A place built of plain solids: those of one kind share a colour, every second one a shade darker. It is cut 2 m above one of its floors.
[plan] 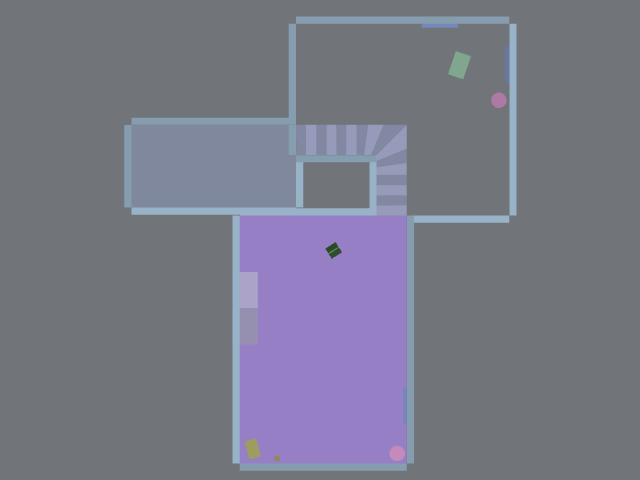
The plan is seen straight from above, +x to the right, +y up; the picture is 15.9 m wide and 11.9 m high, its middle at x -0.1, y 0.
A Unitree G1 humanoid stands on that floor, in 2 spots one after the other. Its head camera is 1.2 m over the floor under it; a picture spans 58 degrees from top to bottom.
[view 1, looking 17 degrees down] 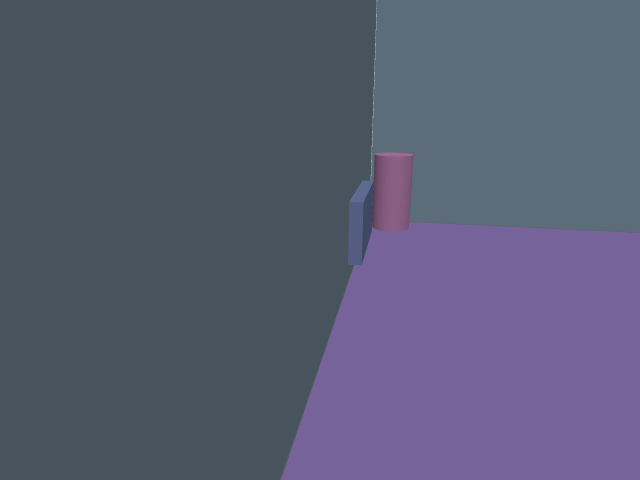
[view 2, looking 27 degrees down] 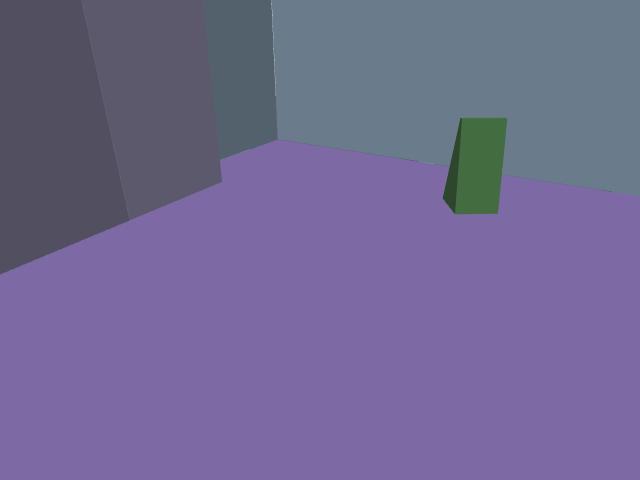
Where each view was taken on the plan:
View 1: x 1.70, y -0.83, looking -79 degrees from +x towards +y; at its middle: wall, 1.94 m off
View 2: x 0.81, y -3.30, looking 121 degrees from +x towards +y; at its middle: floor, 2.64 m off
